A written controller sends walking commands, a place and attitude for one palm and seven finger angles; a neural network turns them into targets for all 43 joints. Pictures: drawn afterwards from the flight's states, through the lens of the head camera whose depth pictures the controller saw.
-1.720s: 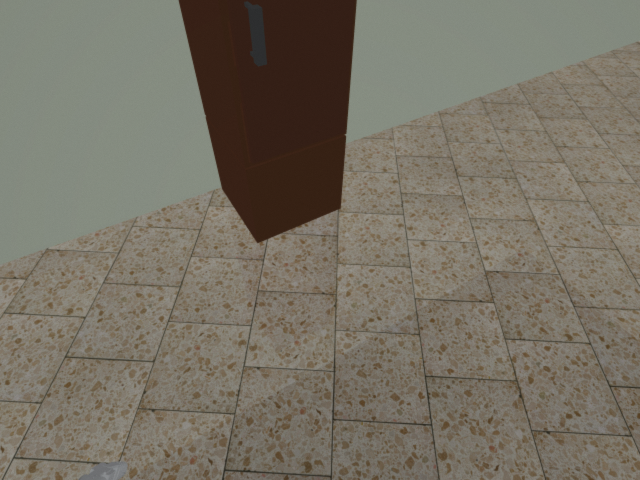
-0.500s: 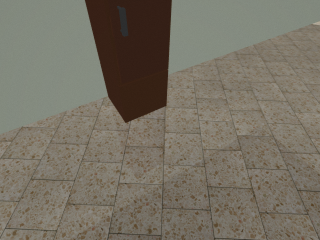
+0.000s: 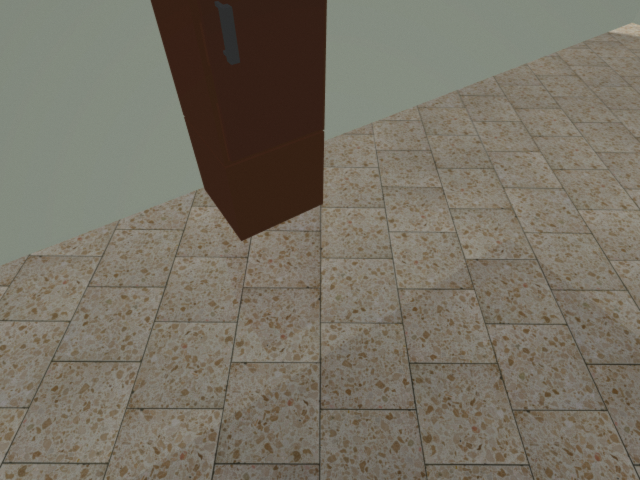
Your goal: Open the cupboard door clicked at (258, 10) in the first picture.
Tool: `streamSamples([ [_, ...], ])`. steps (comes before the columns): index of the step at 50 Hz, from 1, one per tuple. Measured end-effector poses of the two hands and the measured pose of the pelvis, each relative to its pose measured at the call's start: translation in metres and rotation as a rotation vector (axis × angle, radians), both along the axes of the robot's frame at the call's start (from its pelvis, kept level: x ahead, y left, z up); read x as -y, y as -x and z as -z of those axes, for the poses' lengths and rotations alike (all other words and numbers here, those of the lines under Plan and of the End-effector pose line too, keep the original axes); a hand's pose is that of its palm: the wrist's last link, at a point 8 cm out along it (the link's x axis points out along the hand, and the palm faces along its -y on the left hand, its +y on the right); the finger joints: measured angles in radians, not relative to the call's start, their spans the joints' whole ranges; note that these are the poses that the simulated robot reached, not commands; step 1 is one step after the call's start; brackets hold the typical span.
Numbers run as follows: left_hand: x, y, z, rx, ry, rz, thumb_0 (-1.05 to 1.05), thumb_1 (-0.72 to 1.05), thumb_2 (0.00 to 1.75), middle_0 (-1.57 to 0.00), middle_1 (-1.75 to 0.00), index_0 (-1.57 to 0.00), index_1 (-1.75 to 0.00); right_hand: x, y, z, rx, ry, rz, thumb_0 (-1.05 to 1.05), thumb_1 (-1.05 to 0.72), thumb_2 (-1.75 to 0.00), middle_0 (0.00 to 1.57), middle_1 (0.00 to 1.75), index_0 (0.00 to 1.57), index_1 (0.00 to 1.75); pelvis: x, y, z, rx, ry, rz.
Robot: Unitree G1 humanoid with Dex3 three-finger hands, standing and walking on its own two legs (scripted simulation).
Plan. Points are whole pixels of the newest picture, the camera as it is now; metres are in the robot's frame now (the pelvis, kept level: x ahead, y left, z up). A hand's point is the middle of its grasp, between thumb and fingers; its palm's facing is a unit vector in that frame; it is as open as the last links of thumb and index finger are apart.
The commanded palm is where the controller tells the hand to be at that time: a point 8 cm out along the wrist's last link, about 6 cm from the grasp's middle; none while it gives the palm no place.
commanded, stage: walk to a spot facing it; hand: left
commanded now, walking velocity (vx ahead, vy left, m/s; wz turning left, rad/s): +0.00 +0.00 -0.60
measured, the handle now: (225, 32) +1.11 +0.34 +0.07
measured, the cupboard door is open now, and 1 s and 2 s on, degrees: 0 0 0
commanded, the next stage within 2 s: turn to face it in 1.98 s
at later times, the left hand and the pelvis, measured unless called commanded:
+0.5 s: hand out of the picture +0.04 +0.17 -0.16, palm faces -0.13 -0.97 -0.19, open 7.4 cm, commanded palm none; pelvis +0.07 -0.01 +0.01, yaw -14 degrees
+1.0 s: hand (275, 295) +0.46 +0.12 -0.16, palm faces -0.53 -0.82 -0.19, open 7.4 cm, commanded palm none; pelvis +0.25 +0.01 +0.00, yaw -34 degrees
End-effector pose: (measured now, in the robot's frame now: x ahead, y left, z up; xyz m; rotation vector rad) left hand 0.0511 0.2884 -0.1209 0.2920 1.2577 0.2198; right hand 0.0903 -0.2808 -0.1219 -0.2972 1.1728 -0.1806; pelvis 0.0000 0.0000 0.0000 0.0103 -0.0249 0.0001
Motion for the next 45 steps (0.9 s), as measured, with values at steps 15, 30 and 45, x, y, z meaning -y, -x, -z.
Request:
streamSamples([
  [15, 0.073, 0.022, 0.015, -0.075, 0.105, 0.038, 0.01, 0.91, 0.9, -0.2, -0.3, -0.2, -0.3, -0.001, 0.041, 0.029, -0.059, -0.123, 0.144, 0.01, -0.91, -0.9, 0.2, 0.3, 0.2, 0.3, 0.024, -0.017, 0.009, -0.013, 0.001, 0.14],
  [30, 0.043, -0.04, 0.016, -0.226, 0.13, 0.102, 0.01, 0.91, 0.9, -0.2, -0.3, -0.21, -0.3, -0.023, -0.072, -0.006, 0.123, -0.081, 0.235, 0.01, -0.91, -0.9, 0.2, 0.3, 0.19, 0.3, -0.007, -0.105, 0.001, -0.056, 0.011, 0.294],
  [45, 0.055, -0.348, 0.015, 0.037, 0.147, 0.475, 0.01, 0.92, 0.9, -0.19, -0.3, -0.2, -0.3, -0.088, -0.024, -0.009, -0.023, -0.047, 0.606, 0.0, -0.93, -0.9, 0.2, 0.3, 0.2, 0.3, -0.028, -0.216, -0.004, -0.033, 0.027, 0.531],
])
